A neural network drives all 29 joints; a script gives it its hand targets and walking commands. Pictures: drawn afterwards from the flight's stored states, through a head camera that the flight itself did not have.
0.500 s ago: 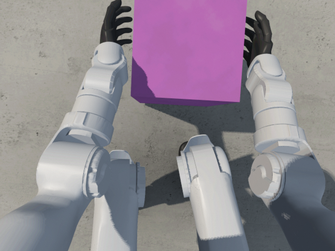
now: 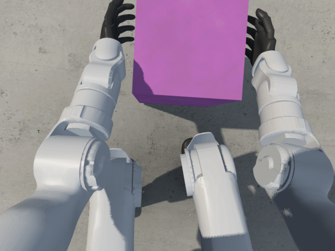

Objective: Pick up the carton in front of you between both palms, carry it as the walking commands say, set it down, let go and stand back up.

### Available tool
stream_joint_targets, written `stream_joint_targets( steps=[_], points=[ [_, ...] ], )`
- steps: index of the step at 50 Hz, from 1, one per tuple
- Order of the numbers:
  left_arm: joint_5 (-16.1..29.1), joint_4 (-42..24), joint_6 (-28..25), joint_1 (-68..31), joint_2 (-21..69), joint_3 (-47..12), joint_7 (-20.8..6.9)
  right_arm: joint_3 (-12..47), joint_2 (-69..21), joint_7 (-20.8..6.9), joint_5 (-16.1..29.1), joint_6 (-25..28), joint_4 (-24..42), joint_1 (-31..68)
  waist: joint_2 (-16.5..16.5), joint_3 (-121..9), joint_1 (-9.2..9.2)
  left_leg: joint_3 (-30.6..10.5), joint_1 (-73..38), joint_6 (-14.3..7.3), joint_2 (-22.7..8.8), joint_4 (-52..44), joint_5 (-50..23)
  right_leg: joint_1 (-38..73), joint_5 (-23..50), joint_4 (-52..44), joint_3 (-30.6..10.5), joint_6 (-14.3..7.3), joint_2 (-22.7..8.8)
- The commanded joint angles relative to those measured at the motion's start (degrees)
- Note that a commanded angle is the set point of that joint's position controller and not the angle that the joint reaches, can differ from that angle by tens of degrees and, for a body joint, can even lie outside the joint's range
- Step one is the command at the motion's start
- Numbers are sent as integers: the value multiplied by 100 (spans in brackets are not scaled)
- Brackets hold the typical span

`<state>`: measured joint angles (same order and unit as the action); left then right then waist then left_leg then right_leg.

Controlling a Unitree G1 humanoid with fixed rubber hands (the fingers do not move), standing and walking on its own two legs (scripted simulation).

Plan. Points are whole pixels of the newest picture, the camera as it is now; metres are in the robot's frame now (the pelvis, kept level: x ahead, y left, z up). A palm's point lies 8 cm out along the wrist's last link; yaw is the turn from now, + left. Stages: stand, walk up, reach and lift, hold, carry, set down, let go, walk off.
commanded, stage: set down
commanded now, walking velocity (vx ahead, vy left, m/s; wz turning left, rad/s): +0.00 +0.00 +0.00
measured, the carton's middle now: (181, 61) +0.49 -0.11 -0.26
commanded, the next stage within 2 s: let go in 1.72 s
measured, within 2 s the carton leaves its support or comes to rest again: rests again in 0.34 s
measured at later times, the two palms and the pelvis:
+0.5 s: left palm (104, 53) +0.52 +0.06 -0.20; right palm (259, 64) +0.45 -0.28 -0.20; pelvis -0.01 +0.00 +0.00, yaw +0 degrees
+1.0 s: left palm (90, 32) +0.53 +0.06 -0.11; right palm (306, 51) +0.45 -0.32 -0.11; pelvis +0.00 -0.01 +0.03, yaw -2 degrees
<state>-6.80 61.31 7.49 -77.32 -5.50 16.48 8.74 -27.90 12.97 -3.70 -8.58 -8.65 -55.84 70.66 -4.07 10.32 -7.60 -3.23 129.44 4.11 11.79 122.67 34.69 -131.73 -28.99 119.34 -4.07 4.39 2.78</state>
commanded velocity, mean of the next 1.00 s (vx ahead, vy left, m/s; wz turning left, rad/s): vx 0.00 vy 0.00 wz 0.00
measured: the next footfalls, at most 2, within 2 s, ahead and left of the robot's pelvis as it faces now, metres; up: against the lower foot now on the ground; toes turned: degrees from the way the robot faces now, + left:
none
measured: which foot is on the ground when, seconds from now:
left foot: down 0.00-1.00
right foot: down 0.00-1.00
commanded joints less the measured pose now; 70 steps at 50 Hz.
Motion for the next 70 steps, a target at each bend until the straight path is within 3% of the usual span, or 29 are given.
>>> stream_joint_targets(
  steps=[1,2,6,13,14,18,22,23,24,26,29,34,35,36,37,40,41,45,46,48,52,54,55,61,62,65,68,69,70],
  points=[
    [-179,94,-99,-2042,3503,-1072,-1058,1294,-3338,-1050,174,75,-380,2303,-441,-4167,-15,571,-1665,-339,-14,-1109,-754,2020,1027,-891,560,-448,275],
    [191,-207,-156,-2124,3821,-1437,-1072,1523,-2831,-965,225,124,-97,2389,-553,-4616,-526,488,-1353,-273,-4,-1099,-919,2688,1501,-806,615,-387,207],
    [-127,164,-117,-2067,3174,-1072,-1073,1332,-2954,-940,285,121,-331,2191,-516,-4154,-22,621,-1530,-296,-68,-1153,-598,2377,932,-930,523,-421,238],
    [-35,491,-104,-1854,3139,-975,-1154,950,-2585,-946,14,152,-629,2230,-278,-3971,-418,600,-1641,-297,16,-1194,-697,2383,939,-965,643,-449,232],
    [-198,115,-158,-2089,2756,-861,-1115,861,-2430,-895,4,174,-598,2260,-339,-4014,-11,499,-1562,-369,-61,-1162,-730,2011,1027,-671,629,-390,186],
    [-327,300,-277,-1586,1016,-455,-733,324,-916,-559,-61,379,-882,1679,-260,-3827,77,598,-1972,-259,-177,-1032,-665,2080,694,-805,536,-364,131],
    [740,355,-470,-1305,-891,-1105,-107,354,1521,280,621,1000,-1448,1255,-196,-4124,-559,409,-2147,-102,-416,-1032,-526,2511,1130,-743,599,-363,-190],
    [668,-420,-611,-1617,-940,-988,-82,433,1685,399,864,1082,-1100,1687,-62,-4172,-228,395,-1771,-53,-427,-907,-1109,2410,1645,-607,478,-354,-239],
    [897,243,-544,-1540,-1000,-1190,-43,379,1861,474,976,1190,-1275,1711,-103,-4298,-675,174,-2216,-92,-559,-915,-1104,2664,1689,-658,527,-337,-260],
    [1393,126,-611,-1725,-1329,-1422,-90,458,2331,507,1374,1379,-1195,2063,-341,-4541,-571,152,-2312,-67,-682,-826,-1243,2521,1855,-419,551,-331,-450],
    [1563,-502,-743,-1696,-1412,-1582,-80,1371,1673,459,2036,1378,-763,1881,-94,-5153,-96,602,-2580,-69,-647,-539,-1501,3289,2181,-547,384,-348,-311],
    [1965,-1052,-615,-1152,-1485,-1998,-62,1351,1982,494,2443,1306,-354,1480,-65,-6507,-531,568,-2764,-59,-711,-526,-1631,4642,2940,-444,356,-263,-371],
    [1852,-1543,-545,-1436,-1472,-1540,-21,1448,2055,477,2281,1174,-324,1556,-12,-6744,-61,628,-3019,-46,-722,-415,-1891,4436,2803,-495,307,-261,-450],
    [1670,-1345,-484,-1141,-1628,-1583,-15,1250,2014,468,2430,1153,100,1361,-181,-7040,-464,713,-3119,-83,-707,-533,-1578,4752,2792,-633,456,-215,-330],
    [1552,-1534,-403,-949,-1479,-1357,3,1581,2243,451,2379,1047,-113,1214,-174,-6850,-34,835,-3026,-62,-704,-608,-1270,4879,2424,-727,295,-262,-332],
    [1540,-1717,-172,-742,-1352,-1399,5,1139,2229,493,1877,903,189,804,384,-6870,-643,713,-2579,-80,-688,-849,-821,5360,2288,-895,460,-255,-291],
    [1497,-1587,-154,-647,-1224,-1357,-32,1438,1732,464,2097,825,98,430,173,-6887,-155,833,-2996,-145,-633,-918,-1018,4990,2233,-939,469,-212,-250],
    [1333,-1703,-96,-386,-1283,-977,28,951,1938,543,1609,646,1074,788,297,-6595,-392,814,-2740,-120,-598,-1101,-723,4900,1731,-1341,535,-220,-260],
    [1189,-1866,-80,-442,-1218,-895,-26,1281,1820,497,1814,576,810,629,242,-6650,149,885,-2958,-187,-570,-1369,-787,4716,1694,-1389,552,-202,-175],
    [1034,-2194,-101,-731,-1537,-718,32,976,1810,407,1604,530,867,585,332,-6683,-305,770,-2992,-195,-548,-1639,-697,4510,1692,-1396,779,-167,-154],
    [944,-1643,-2,61,-1076,-650,-9,1267,1519,425,1736,423,839,232,615,-6386,18,904,-2599,-254,-474,-2011,-258,4949,1085,-1944,708,-100,-56],
    [1106,-1684,-22,-383,-904,-894,-50,1199,1239,435,1656,458,1068,287,306,-6593,-280,870,-3012,-276,-476,-2222,-382,4995,1501,-2134,767,-145,3],
    [974,-1585,-73,-506,-1237,-517,-24,1455,1233,456,1631,401,1167,555,370,-6245,142,960,-2563,-314,-460,-2206,-254,4907,1044,-2363,570,-181,-14],
    [814,-1881,90,-119,-1085,-578,20,770,1603,318,1306,345,1504,325,508,-7143,-342,765,-3742,-210,-406,-2933,-916,5172,1731,-2738,936,-95,25],
    [536,-2077,78,-224,-1194,-497,-7,1001,1385,286,1556,241,1368,96,-21,-7059,39,942,-3705,-233,-444,-2828,-1155,5228,1900,-2993,646,-177,87],
    [675,-1471,245,838,-758,-705,-48,912,1120,190,1470,209,1094,-728,254,-7183,-344,840,-4158,-211,-448,-3190,-1111,5450,2119,-3165,820,-99,82],
    [521,-2228,58,771,-855,-430,-92,894,1206,161,1311,284,1717,-185,470,-6895,104,847,-3606,-197,-393,-3695,-1454,6128,2612,-3415,796,-12,84],
    [871,-2246,123,546,-738,-658,-88,824,1257,137,1178,312,1262,-582,648,-7141,-392,851,-3813,-154,-346,-3732,-1147,6346,2339,-3619,876,-97,120],
    [600,-2422,73,480,-801,-549,-102,1026,1068,135,1393,283,1375,-532,276,-6933,-34,882,-4046,-153,-384,-3893,-1208,6314,2338,-3730,787,-114,103]
  ],
)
